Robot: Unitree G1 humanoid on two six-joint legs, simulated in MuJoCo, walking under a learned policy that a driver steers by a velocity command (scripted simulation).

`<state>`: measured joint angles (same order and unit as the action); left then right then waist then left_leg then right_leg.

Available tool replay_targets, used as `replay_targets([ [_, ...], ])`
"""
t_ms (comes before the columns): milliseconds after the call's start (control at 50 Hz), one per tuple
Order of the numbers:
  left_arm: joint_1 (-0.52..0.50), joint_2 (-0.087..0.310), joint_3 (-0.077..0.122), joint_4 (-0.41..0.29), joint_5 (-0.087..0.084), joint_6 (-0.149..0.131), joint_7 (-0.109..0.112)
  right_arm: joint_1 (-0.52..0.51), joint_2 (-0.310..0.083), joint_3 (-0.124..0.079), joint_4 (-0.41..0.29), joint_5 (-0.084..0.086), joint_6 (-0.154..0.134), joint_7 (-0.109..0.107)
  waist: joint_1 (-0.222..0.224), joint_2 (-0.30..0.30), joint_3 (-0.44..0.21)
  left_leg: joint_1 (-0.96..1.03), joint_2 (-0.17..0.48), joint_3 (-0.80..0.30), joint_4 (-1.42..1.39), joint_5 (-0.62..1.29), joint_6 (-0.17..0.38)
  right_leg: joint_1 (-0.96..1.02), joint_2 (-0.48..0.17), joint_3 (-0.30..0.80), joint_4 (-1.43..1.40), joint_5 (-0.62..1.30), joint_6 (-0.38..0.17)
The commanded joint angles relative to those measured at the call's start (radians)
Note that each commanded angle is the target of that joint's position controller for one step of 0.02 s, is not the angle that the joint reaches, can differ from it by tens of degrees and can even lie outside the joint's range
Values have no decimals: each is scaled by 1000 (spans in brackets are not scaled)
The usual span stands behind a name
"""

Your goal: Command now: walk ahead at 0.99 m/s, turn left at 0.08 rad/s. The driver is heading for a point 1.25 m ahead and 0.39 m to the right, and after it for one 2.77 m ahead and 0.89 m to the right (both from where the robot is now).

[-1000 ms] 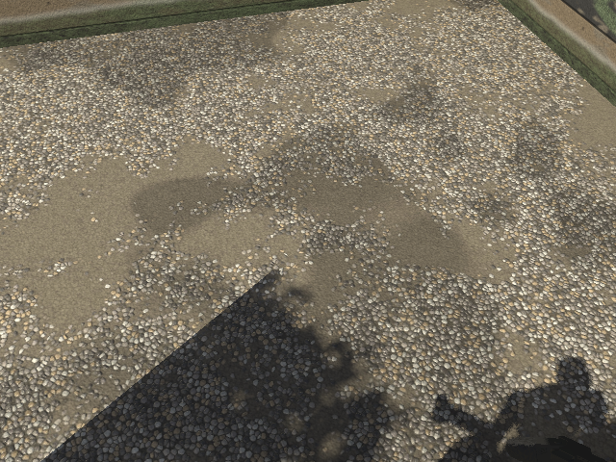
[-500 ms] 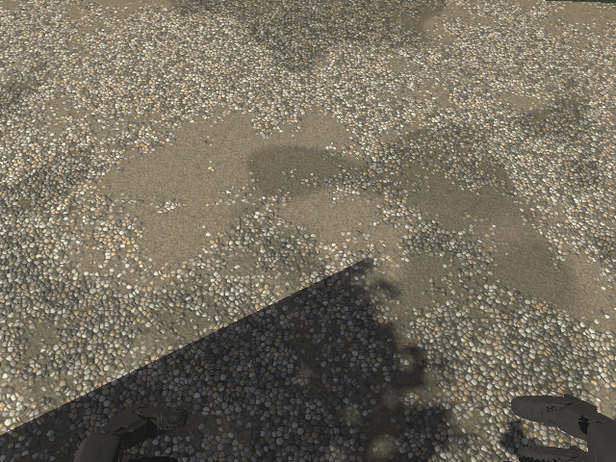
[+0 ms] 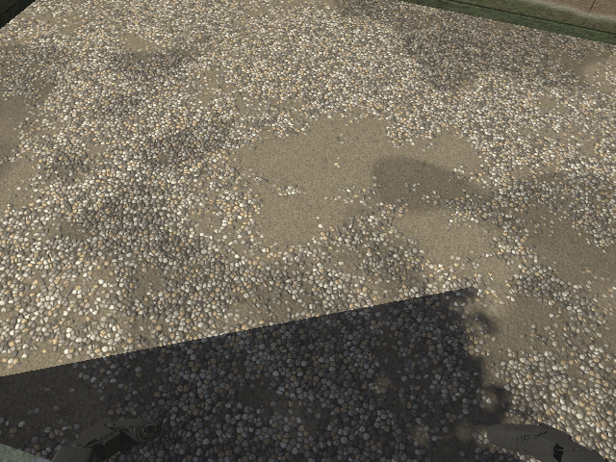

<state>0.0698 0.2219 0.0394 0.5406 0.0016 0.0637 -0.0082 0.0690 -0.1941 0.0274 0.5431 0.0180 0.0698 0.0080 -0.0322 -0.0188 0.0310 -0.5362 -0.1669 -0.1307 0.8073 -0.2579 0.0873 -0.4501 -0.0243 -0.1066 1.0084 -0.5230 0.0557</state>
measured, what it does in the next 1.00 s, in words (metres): stands, turning right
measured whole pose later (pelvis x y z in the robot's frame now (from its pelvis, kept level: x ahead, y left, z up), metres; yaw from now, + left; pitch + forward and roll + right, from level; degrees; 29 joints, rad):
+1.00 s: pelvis +0.00 +0.00 +0.01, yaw -35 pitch +0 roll +2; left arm 0.01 0.21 -0.01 0.52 -0.04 0.06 -0.02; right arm 0.11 -0.19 0.00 0.60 -0.02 -0.01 0.01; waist -0.03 -0.01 0.04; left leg -0.33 0.08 0.18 0.69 -0.36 -0.02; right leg -0.38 0.12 0.10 0.75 -0.35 -0.09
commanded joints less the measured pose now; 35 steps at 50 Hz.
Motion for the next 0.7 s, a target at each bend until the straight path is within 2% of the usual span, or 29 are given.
replay_targets([
  [20,-52,16,1,-126,2,-49,22,-200,-106,-24,-137,-31,-45,-45,46,143,-260,222,261,-452,-390,-107,43,-94,36,170,155,67,17],
  [60,-16,29,0,-106,-4,-56,27,-207,-87,-21,-131,-18,-68,-47,39,113,-299,231,244,-337,-412,-12,-35,54,17,149,-5,97,-12],
  [100,-14,34,-8,-89,-31,-43,10,-133,-103,-32,-93,-20,-65,-38,-6,122,-244,208,250,-249,-483,14,-71,202,24,119,-243,110,-61],
  [120,27,22,-14,-69,-30,-34,0,-133,-110,-36,-85,-19,-56,-32,7,105,-210,164,229,-192,-499,-5,-100,308,45,81,-356,160,-88],
  [140,149,17,-14,-34,-23,-25,-12,-186,-111,-42,-100,-1,-45,-27,64,90,-196,117,152,-81,-486,-76,-175,451,97,1,-455,214,-124],
  [160,158,18,-20,-16,-3,-15,-17,-191,-56,-30,-106,-5,-30,-18,44,-52,-107,32,52,37,-283,-63,-215,459,69,80,-476,210,-174],
  [180,31,93,-1,-60,-21,-11,-21,-202,-62,-21,-139,9,-29,-7,24,-267,-17,-79,14,158,-142,-25,-216,325,-67,342,-545,128,-241],
  [200,-83,114,7,-114,-40,-18,-14,-268,-118,-33,-162,1,-46,-3,46,-271,38,-99,126,114,-57,-5,-167,146,-204,573,-670,-28,-259],
  [220,-129,106,-2,-139,-42,-32,-7,-279,-119,-40,-166,-2,-66,1,26,-168,22,3,161,87,-61,65,-165,60,-202,601,-706,-53,-243],
  [240,-178,99,-11,-153,-41,-45,-3,-249,-97,-36,-154,-1,-78,5,-6,-111,-10,143,167,91,-83,96,-159,-6,-157,556,-691,8,-212],
  [260,-194,108,-9,-157,-43,-57,0,-221,-75,-31,-145,-13,-85,10,-21,-86,-52,256,154,117,-100,112,-154,-23,-108,503,-668,77,-190],
  [280,-186,101,-9,-158,-48,-65,-2,-204,-48,-23,-133,-26,-84,9,-17,-82,-77,328,150,142,-125,107,-151,-17,-68,463,-649,133,-179],
  [300,-160,83,-7,-151,-54,-68,-5,-189,-37,-20,-128,-37,-82,-1,-3,-42,-86,379,163,147,-163,135,-151,-10,-34,423,-604,158,-165],
  [320,-122,65,-10,-142,-57,-67,-11,-178,-37,-23,-122,-37,-81,-9,4,-3,-108,424,182,143,-208,148,-155,-8,1,390,-567,129,-153],
  [340,-86,57,-9,-136,-59,-62,-16,-170,-60,-33,-121,-34,-81,-14,6,63,-136,433,204,114,-257,90,-168,-2,40,335,-518,81,-140],
  [360,-39,74,2,-126,-59,-56,-15,-141,-93,-44,-121,-27,-81,-15,-7,147,-151,450,250,19,-339,-31,-172,-14,75,288,-437,44,-138],
  [380,-22,66,5,-127,-62,-50,-11,-118,-134,-56,-112,-28,-82,-16,-3,234,-147,441,313,-70,-432,-146,-173,-33,103,232,-342,45,-142],
  [400,-16,68,8,-122,-63,-42,-6,-120,-152,-62,-112,-28,-79,-22,3,245,-121,413,358,-118,-485,-210,-168,-49,103,193,-293,71,-147],
  [420,-24,76,11,-118,-57,-32,-5,-141,-149,-61,-115,-28,-79,-26,17,202,-110,360,369,-102,-496,-216,-162,-12,93,163,-285,104,-156],
  [440,-14,72,10,-109,-47,-24,-9,-168,-144,-60,-117,-25,-80,-31,40,183,-112,299,356,-56,-501,-206,-164,62,88,138,-298,133,-165],
  [460,7,63,5,-92,-40,-21,-15,-205,-129,-55,-124,-31,-76,-36,69,173,-112,249,341,-4,-497,-204,-154,137,83,112,-332,173,-170],
  [480,43,73,7,-75,-37,-17,-24,-239,-123,-53,-131,-28,-77,-41,97,175,-106,203,298,80,-484,-182,-169,214,93,92,-380,199,-174],
  [500,61,83,8,-62,-45,-17,-29,-256,-110,-50,-132,-25,-72,-41,114,139,-98,246,264,165,-430,-141,-181,174,81,137,-434,171,-182],
  [540,-53,115,9,-87,-51,-27,-31,-211,-80,-47,-135,-12,-66,-31,58,-108,-34,334,202,239,-234,15,-167,-3,14,354,-572,45,-206],
  [560,-108,121,8,-114,-56,-33,-31,-197,-96,-52,-137,-13,-69,-24,42,-149,-22,369,190,227,-202,58,-163,-68,3,425,-613,20,-206],
  [600,-130,123,8,-131,-66,-41,-27,-165,-125,-67,-128,-29,-80,-16,27,-87,-54,466,207,200,-206,97,-152,-118,17,451,-610,48,-191],
  [640,-106,117,11,-130,-71,-46,-21,-101,-135,-75,-103,-40,-90,-16,14,7,-116,562,264,164,-238,82,-135,-135,46,406,-526,82,-180],
  [680,-86,96,8,-126,-75,-46,-15,-21,-168,-89,-66,-47,-92,-24,-9,140,-177,641,395,80,-319,-38,-100,-185,80,280,-350,115,-164],
  [700,-80,101,9,-121,-66,-42,-13,-5,-181,-92,-53,-45,-91,-27,-14,152,-177,638,447,62,-345,-132,-83,-218,71,219,-292,151,-157],
])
